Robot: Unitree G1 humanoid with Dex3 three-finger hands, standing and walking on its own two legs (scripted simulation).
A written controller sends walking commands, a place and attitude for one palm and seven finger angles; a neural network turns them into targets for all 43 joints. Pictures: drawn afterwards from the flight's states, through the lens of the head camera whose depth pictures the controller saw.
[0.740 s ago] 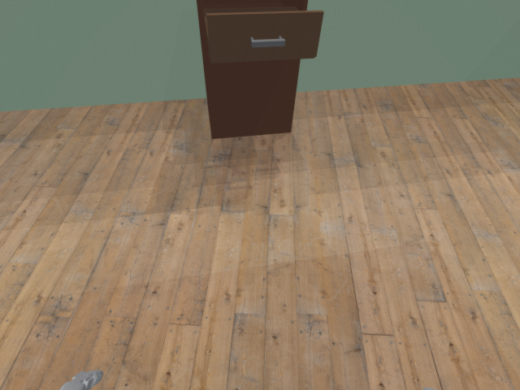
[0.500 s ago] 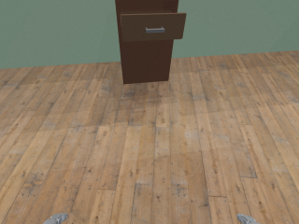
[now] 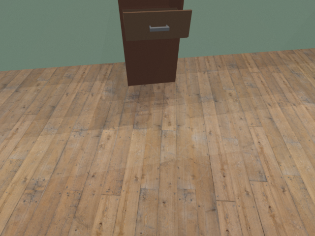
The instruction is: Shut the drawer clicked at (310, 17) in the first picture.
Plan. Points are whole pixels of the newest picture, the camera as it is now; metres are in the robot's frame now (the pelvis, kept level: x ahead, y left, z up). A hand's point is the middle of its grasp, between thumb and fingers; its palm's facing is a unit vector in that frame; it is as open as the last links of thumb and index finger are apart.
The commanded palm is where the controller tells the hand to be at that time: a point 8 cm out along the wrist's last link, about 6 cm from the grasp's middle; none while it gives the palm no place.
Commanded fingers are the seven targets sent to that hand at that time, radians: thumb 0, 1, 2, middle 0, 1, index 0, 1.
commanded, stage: stand and wait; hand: left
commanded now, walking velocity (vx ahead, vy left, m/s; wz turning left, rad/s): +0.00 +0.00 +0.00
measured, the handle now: (159, 27) +1.37 +0.06 -0.06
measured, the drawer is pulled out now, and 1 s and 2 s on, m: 0.29 0.29 0.29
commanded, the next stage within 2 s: look at it before walking up in 0.10 s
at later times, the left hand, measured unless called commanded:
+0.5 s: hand out of the picture +0.07 +0.24 -0.16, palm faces -0.03 -0.95 -0.32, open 7.4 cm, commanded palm none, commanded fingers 0.00 0.90 0.90 -0.20 -0.30 -0.20 -0.30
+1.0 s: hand out of the picture +0.06 +0.22 -0.17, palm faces -0.04 -0.97 -0.25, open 7.4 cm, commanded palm none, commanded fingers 0.00 0.90 0.90 -0.20 -0.30 -0.20 -0.30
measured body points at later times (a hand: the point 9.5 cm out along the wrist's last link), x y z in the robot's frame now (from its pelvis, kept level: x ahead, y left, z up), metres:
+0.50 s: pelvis -0.01 +0.00 +0.00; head +0.00 +0.00 +0.45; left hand +0.07 +0.29 -0.13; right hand +0.06 -0.30 -0.13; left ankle +0.00 +0.13 -0.74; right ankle +0.00 -0.12 -0.74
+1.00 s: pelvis +0.02 +0.00 -0.01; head +0.01 +0.01 +0.44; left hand +0.07 +0.27 -0.15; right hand +0.07 -0.27 -0.14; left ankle +0.00 +0.13 -0.74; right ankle +0.00 -0.12 -0.74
